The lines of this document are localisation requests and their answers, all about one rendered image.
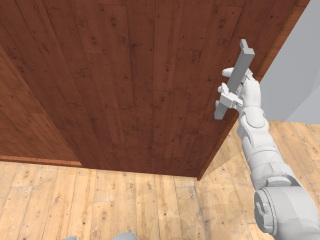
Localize robot right forearm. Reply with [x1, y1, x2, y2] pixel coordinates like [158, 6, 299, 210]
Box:
[237, 106, 320, 228]

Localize robot right upper arm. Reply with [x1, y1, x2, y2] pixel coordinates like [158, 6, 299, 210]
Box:
[254, 186, 320, 240]

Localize handle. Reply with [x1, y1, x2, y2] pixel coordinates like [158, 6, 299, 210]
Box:
[214, 39, 255, 120]

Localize wardrobe door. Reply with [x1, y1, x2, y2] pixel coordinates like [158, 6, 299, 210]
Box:
[0, 0, 295, 178]
[0, 45, 79, 162]

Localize robot right hand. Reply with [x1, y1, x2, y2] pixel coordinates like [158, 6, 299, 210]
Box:
[217, 67, 262, 114]

